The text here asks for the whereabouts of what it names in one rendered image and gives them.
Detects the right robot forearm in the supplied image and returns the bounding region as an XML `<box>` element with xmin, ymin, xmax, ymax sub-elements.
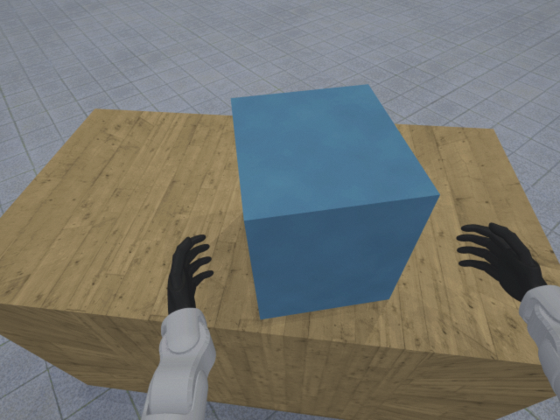
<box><xmin>519</xmin><ymin>285</ymin><xmax>560</xmax><ymax>401</ymax></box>

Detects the robot right hand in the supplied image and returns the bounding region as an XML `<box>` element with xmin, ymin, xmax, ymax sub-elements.
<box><xmin>456</xmin><ymin>222</ymin><xmax>547</xmax><ymax>302</ymax></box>

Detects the pedestal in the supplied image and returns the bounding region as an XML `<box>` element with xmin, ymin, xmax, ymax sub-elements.
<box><xmin>0</xmin><ymin>108</ymin><xmax>560</xmax><ymax>420</ymax></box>

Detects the robot left hand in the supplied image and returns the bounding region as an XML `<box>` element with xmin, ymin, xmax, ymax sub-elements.
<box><xmin>167</xmin><ymin>234</ymin><xmax>214</xmax><ymax>315</ymax></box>

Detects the left robot forearm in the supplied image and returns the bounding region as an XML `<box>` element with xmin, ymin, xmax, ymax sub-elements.
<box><xmin>141</xmin><ymin>308</ymin><xmax>216</xmax><ymax>420</ymax></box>

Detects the carton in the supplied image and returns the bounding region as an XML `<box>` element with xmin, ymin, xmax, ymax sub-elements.
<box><xmin>231</xmin><ymin>84</ymin><xmax>440</xmax><ymax>319</ymax></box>

